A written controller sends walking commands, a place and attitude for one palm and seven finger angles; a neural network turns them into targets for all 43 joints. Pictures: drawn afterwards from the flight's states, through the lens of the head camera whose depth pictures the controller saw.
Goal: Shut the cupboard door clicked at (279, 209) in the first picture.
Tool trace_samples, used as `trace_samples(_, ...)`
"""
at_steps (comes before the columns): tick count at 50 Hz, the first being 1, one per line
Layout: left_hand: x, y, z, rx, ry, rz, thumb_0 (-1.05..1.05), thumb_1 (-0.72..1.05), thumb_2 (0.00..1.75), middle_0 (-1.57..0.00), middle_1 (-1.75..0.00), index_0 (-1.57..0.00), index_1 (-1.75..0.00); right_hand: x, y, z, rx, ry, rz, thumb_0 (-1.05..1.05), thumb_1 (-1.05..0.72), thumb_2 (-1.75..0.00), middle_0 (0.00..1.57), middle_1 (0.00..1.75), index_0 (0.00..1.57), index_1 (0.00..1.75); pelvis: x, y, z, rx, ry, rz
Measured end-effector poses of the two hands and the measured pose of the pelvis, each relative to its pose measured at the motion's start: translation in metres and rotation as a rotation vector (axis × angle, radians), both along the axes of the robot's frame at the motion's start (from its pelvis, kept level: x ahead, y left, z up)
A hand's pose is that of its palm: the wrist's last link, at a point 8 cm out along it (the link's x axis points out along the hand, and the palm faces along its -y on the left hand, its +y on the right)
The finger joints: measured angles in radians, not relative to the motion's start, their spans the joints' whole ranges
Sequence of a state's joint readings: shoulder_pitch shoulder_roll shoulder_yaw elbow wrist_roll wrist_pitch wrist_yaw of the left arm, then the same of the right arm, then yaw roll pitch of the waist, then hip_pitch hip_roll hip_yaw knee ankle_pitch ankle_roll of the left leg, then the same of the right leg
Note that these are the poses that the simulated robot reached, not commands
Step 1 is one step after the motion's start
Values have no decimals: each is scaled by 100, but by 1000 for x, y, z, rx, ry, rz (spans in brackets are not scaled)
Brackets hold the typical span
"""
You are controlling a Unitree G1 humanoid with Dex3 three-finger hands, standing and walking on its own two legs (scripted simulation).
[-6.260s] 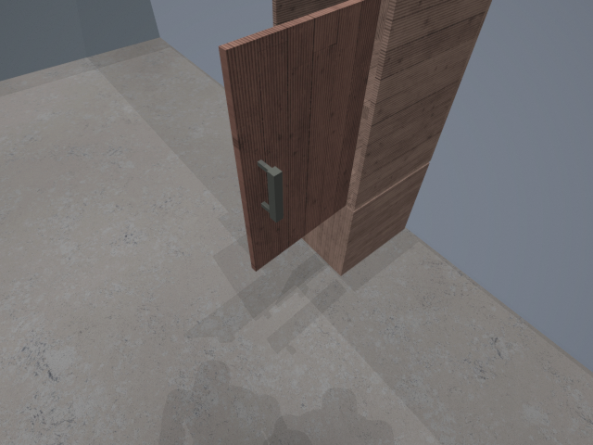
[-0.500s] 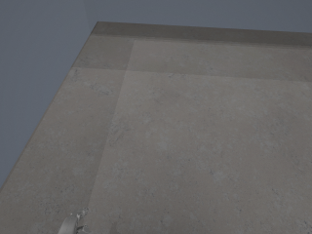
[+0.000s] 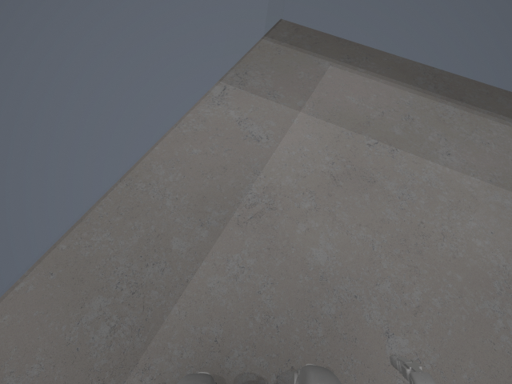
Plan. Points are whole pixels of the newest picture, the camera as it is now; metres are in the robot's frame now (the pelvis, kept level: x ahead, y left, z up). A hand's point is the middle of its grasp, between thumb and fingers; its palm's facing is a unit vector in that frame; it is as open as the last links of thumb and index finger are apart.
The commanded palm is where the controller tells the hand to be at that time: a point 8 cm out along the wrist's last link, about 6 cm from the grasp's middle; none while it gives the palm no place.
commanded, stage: walk to a spot facing it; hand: left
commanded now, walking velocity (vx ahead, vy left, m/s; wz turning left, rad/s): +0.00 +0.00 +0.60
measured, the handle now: out of the picture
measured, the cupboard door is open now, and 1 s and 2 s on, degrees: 94 94 94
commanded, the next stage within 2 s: none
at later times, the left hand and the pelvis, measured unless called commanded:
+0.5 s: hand out of the picture +0.02 +0.14 -0.16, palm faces +0.33 -0.91 -0.23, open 7.3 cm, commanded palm none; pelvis +0.02 -0.06 +0.01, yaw +19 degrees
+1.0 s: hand out of the picture +0.02 +0.13 -0.14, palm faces +0.57 -0.77 -0.29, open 7.4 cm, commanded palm none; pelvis +0.05 -0.10 +0.00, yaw +37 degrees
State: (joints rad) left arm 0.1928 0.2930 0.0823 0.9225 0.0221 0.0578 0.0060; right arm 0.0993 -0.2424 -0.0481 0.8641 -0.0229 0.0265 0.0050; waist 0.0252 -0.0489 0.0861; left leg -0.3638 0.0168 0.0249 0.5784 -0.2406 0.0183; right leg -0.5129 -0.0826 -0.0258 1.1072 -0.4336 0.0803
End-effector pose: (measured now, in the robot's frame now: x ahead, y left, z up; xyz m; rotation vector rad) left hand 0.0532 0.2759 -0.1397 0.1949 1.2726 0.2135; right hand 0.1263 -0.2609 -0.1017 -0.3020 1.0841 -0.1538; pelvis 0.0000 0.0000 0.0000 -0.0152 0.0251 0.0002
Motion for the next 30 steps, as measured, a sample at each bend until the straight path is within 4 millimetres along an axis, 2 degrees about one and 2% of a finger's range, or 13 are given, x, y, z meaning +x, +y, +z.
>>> trace_samples(5,4,-14,15,23,-43,35,1,91,90,-20,-30,-20,-30,2,-5,-11,45,52,37,0,-91,-89,20,30,20,30,4,-17,4,-1,4,59)
trace_samples(11,3,-49,20,59,-108,72,1,91,90,-20,-30,-20,-30,6,-28,-39,98,115,63,1,-91,-89,21,30,20,30,9,-49,-7,23,5,139)
trace_samples(16,-15,-81,26,27,-83,138,0,91,90,-20,-30,-20,-30,17,-37,-35,103,163,104,1,-91,-89,20,30,20,30,14,-61,4,44,-6,214)
trace_samples(20,-29,-98,24,-12,-66,195,0,91,90,-20,-30,-20,-30,32,-33,-26,97,178,155,1,-91,-90,20,30,20,30,19,-65,10,59,-1,267)
trace_samples(25,-56,-93,12,-28,-48,287,0,92,90,-21,-30,-20,-30,62,-12,-20,72,158,257,1,-91,-90,20,30,19,30,21,-62,7,53,5,335)
trace_samples(30,-87,-74,-9,-34,-7,379,0,91,90,-21,-30,-20,-30,93,15,-19,40,73,359,1,-91,-90,20,30,20,30,18,-52,-8,33,8,401)
